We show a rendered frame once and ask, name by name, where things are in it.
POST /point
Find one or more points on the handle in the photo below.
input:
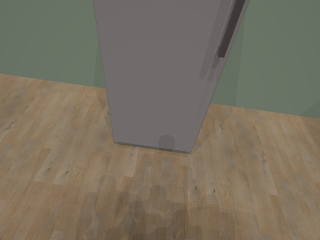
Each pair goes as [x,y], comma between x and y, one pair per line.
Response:
[230,27]

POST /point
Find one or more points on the fridge door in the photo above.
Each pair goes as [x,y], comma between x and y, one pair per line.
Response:
[161,66]

